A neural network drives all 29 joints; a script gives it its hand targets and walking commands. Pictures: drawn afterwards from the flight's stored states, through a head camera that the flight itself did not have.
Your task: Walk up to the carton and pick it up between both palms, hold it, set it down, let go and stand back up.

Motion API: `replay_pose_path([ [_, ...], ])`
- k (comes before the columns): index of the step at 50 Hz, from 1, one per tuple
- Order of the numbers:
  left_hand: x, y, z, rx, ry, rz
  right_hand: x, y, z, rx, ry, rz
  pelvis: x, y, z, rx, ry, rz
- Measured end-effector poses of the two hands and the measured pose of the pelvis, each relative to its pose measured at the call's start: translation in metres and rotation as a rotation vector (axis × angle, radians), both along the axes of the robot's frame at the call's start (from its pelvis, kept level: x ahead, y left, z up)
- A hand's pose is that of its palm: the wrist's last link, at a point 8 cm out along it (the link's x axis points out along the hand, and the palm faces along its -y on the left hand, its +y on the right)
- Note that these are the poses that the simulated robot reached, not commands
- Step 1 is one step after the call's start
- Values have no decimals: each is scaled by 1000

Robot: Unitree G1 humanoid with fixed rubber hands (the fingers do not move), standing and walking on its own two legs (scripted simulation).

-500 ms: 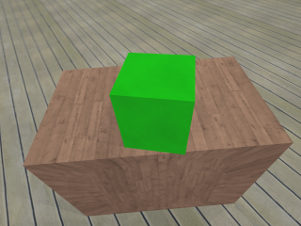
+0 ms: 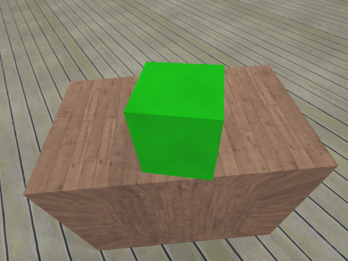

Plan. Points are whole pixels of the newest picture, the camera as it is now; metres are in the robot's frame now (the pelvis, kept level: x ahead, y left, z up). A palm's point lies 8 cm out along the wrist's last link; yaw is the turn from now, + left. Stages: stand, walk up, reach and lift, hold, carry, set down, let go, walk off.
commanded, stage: stand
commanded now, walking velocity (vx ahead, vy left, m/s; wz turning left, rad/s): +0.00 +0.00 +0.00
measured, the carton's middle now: (180, 122) +0.46 +0.00 +0.04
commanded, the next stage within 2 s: none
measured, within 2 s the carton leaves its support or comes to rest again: neither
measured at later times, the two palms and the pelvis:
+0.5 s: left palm out of the picture +0.01 +0.24 -0.13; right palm out of the picture +0.00 -0.24 -0.14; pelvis +0.00 +0.00 +0.00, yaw +0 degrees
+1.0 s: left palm out of the picture +0.01 +0.24 -0.13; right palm out of the picture +0.00 -0.23 -0.14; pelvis +0.01 +0.00 +0.00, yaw -1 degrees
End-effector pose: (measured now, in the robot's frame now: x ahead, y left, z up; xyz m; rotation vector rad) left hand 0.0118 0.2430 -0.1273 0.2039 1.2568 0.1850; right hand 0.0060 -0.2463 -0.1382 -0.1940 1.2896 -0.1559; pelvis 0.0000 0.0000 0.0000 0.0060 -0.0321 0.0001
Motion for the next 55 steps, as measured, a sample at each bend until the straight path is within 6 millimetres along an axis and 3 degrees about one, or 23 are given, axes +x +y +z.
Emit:
replay_pose_path([
  [55,2,-6,-7,-24,71,14,-5,17,-3,13,58,-47,12,6,2,-1,5,-16],
])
